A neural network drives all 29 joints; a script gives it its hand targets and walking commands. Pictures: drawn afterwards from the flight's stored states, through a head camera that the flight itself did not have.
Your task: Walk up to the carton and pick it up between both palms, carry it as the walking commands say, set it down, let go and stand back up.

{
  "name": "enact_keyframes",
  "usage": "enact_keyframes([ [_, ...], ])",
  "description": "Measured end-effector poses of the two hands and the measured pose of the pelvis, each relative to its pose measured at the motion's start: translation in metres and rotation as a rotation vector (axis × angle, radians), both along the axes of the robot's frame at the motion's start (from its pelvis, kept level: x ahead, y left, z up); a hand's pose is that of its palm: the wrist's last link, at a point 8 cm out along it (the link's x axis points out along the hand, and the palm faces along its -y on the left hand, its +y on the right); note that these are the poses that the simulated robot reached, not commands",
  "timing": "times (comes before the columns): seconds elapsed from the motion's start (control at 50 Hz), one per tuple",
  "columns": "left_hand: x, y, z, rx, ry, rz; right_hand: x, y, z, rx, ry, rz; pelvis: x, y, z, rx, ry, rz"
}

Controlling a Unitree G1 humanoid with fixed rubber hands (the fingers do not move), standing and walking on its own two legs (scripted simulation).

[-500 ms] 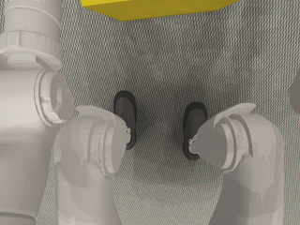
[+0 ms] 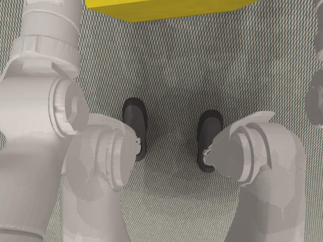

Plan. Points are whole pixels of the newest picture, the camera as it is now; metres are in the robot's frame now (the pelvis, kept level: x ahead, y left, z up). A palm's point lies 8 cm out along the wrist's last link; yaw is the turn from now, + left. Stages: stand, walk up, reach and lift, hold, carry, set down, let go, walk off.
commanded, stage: reach and lift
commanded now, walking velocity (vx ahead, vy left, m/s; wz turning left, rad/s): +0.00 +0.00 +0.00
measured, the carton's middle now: out of the picture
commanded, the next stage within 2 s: none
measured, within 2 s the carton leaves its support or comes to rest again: leaves its support in 1.00 s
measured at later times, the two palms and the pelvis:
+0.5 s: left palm out of the picture +0.58 +0.18 -0.19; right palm out of the picture +0.60 -0.17 -0.17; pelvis +0.00 +0.00 -0.01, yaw +0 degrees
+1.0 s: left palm out of the picture +0.57 +0.17 -0.18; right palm out of the picture +0.60 -0.17 -0.16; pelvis +0.00 +0.00 -0.01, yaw +0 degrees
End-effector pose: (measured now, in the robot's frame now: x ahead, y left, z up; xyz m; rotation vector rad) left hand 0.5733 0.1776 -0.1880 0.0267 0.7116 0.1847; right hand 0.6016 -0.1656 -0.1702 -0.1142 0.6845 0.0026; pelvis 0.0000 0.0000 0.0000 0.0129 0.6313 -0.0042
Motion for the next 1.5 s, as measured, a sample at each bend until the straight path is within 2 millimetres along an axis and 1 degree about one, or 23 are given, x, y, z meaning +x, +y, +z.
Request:
enact_keyframes([
  [0.92,0.001,0.0,0.003,-0.001,0.039,-0.031,0.0,-0.001,0.0,0.033,0.037,0.003,0.001,0.001,-0.006,0.003,-0.018,-0.008],
  [0.98,-0.001,-0.002,0.006,0.013,0.054,-0.038,-0.001,-0.002,0.005,0.023,0.05,-0.008,0.0,0.001,-0.005,0.002,-0.028,-0.008],
  [1.02,-0.001,-0.004,0.012,0.023,0.058,-0.04,0.0,-0.002,0.013,0.016,0.05,-0.015,0.0,0.001,-0.005,0.002,-0.039,-0.009],
  [1.16,0.002,-0.006,0.057,0.034,0.0,-0.024,0.003,-0.003,0.061,0.016,-0.012,-0.018,-0.006,0.001,-0.001,0.002,-0.106,-0.012],
  [1.24,0.003,-0.008,0.071,-0.01,-0.015,0.01,0.004,-0.004,0.076,0.022,-0.022,-0.022,-0.007,0.001,-0.001,0.002,-0.11,-0.012],
  [1.32,0.003,-0.008,0.073,-0.021,-0.015,0.02,0.004,-0.005,0.078,0.022,-0.018,-0.022,-0.007,0.001,-0.001,0.004,-0.112,-0.013],
  [1.44,-0.006,-0.008,0.062,-0.016,0.038,0.021,-0.006,-0.005,0.062,0.023,0.042,-0.022,-0.008,-0.001,0.002,0.008,-0.13,-0.014],
  [1.5,-0.008,-0.009,0.06,-0.015,0.054,0.019,-0.007,-0.006,0.061,0.022,0.06,-0.025,-0.007,-0.001,0.004,0.009,-0.126,-0.015],
])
